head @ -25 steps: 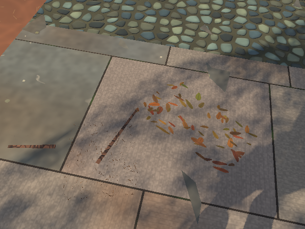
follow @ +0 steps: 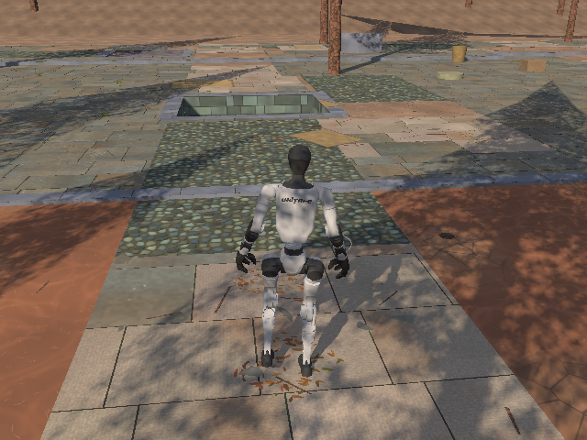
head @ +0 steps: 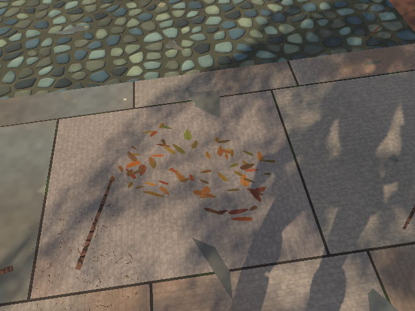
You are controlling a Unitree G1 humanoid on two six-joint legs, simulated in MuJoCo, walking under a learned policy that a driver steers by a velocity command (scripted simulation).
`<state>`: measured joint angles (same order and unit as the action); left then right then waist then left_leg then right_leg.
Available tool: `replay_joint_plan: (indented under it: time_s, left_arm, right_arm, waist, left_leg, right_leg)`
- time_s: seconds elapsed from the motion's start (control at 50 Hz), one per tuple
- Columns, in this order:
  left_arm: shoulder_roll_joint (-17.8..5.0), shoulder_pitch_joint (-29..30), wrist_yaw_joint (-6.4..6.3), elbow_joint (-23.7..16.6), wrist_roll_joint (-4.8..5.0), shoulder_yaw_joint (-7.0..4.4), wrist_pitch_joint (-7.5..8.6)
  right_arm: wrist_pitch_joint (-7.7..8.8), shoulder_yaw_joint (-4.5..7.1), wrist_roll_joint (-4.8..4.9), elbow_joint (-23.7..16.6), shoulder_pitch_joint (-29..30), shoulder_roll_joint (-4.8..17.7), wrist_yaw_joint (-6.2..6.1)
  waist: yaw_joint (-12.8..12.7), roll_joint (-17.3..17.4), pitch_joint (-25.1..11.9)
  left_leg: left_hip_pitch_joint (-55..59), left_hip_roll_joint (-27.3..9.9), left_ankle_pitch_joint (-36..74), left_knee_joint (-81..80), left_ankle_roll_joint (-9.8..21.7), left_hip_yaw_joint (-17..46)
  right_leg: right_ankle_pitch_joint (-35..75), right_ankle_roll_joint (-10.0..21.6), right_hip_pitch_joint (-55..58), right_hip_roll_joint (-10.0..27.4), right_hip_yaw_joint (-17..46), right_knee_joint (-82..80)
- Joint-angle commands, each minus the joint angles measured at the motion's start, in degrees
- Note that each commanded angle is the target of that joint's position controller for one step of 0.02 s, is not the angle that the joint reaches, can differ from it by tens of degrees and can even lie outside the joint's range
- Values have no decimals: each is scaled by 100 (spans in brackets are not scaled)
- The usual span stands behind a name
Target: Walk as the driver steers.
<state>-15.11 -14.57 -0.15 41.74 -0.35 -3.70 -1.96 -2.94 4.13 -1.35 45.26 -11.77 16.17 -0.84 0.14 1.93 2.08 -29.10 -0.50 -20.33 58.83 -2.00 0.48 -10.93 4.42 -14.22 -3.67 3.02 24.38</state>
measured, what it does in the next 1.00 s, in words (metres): walks ahead: left foot, then right foot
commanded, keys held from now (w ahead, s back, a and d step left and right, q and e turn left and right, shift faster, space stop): no key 0.16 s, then w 0.70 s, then w+q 0.14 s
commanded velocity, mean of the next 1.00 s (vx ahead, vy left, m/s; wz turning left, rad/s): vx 0.31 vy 0.00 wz -0.09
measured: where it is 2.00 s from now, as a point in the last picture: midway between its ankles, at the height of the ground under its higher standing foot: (224, 213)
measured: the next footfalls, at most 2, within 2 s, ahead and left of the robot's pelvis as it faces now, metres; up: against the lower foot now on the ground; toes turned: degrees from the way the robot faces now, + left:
left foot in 0.26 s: +0.03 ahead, +0.12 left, +0.00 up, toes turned -5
right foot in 0.70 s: +0.24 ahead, -0.13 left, +0.00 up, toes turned -7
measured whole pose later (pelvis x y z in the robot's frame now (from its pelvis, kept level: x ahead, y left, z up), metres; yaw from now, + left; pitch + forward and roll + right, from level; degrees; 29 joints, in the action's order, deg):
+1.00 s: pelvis +0.27 -0.06 +0.00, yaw -2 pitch +0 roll -1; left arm -12.1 -22.8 0.4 53.0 -1.1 -2.0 5.1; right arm 1.5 3.2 -1.6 50.6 -12.0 14.7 2.7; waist -0.7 2.8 1.3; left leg -37.1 -4.0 -7.1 55.9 2.7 1.4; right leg -12.3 4.7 -0.2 -4.3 -5.8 11.8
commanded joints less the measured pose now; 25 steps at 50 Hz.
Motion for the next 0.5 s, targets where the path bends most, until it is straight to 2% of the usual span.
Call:
replay_joint_plan:
  time_s: [0.02,0.08,0.16,0.2,0.22,0.24,0.26,0.28,0.3,0.32,0.34,0.36,0.38,0.4,0.44,0.5]
  left_arm:
    - [-777,-210,-41,-306,-25,-193,87]
    - [-793,-250,-45,-275,-76,-175,79]
    - [-832,-51,-19,-246,-122,-145,53]
    - [-843,-75,-11,-163,-108,-142,17]
    - [-801,20,-13,-140,-79,-123,-19]
    - [-640,84,-29,-136,-49,-70,-26]
    - [-319,202,-37,-238,-43,27,16]
    - [-138,331,-33,-370,12,75,94]
    - [-617,740,-41,-460,-186,-44,155]
    - [-699,572,17,-363,-172,-95,202]
    - [-703,293,90,-185,-167,-106,238]
    - [-713,128,156,-52,-203,-121,255]
    - [-652,118,215,17,-251,-114,268]
    - [-537,226,253,19,-250,-86,281]
    - [-368,572,290,-59,-201,-32,290]
    - [-277,1052,296,-157,-178,16,304]
  right_arm:
    - [16,51,22,-348,24,325,-28]
    - [12,9,38,-388,106,294,-44]
    - [44,-30,104,-380,-1,284,-76]
    - [111,-57,67,-336,-213,255,-55]
    - [160,-86,32,-264,-404,158,-41]
    - [223,-114,-9,-193,-585,99,-44]
    - [302,-87,-80,-168,-857,376,-78]
    - [352,38,-63,-144,-1113,1020,-73]
    - [353,156,-129,44,-1140,1208,-42]
    - [394,77,-48,21,-815,888,-22]
    - [445,28,27,-8,-538,672,4]
    - [491,14,54,-25,-430,594,18]
    - [551,-7,77,16,-495,494,23]
    - [604,-11,81,88,-639,451,45]
    - [671,17,75,250,-959,460,77]
    - [707,39,61,413,-1278,469,91]
  waist:
    - [-123,-854,-482]
    - [-212,-886,-452]
    - [-185,-917,-418]
    - [-108,-849,-529]
    - [54,-750,-410]
    - [198,-567,-235]
    - [315,196,-102]
    - [425,1115,-70]
    - [460,783,658]
    - [154,515,802]
    - [-36,478,724]
    - [-99,551,539]
    - [-63,518,409]
    - [0,449,313]
    - [148,420,330]
    - [357,463,357]
  left_leg:
    - [-494,-38,-71,-358,-38,95]
    - [-44,-4,-249,-913,28,74]
    - [808,142,-431,-1696,188,-17]
    - [1409,261,-399,-2364,309,-182]
    - [1969,322,-96,-3044,407,-295]
    - [2624,242,59,-3695,540,-175]
    - [3105,-661,-975,-4374,751,989]
    - [3204,-1879,-2500,-5314,1221,2909]
    - [2277,-2213,-2731,-5557,1597,3430]
    - [2152,-1930,-2508,-5555,1546,3075]
    - [2242,-1597,-1983,-5533,1359,2542]
    - [2398,-1334,-1421,-5503,1235,2067]
    - [2505,-1183,-956,-5471,1226,1739]
    - [2622,-1097,-617,-5442,1235,1536]
    - [2856,-1070,-177,-5441,1304,1322]
    - [2975,-1075,281,-5404,1363,1112]
  right_leg:
    - [1811,926,1108,1460,1485,-618]
    - [1647,961,926,1467,1571,-591]
    - [1692,907,477,1415,1682,-469]
    - [-179,850,225,1274,1851,-602]
    - [-1341,748,-220,1121,1878,-624]
    - [-2280,537,-872,895,1866,-546]
    - [-2634,232,-1661,470,1479,278]
    - [-2172,-10,-2397,-443,239,1693]
    - [-1699,-41,-2603,-182,412,2321]
    - [-1234,-75,-2497,11,536,2629]
    - [-898,-157,-2400,103,428,2746]
    - [-652,-226,-2311,161,193,2896]
    - [-465,-282,-2285,237,12,3020]
    - [-326,-324,-2313,303,-100,3044]
    - [-113,-420,-2557,456,-274,2830]
    - [46,-538,-2537,576,-459,2161]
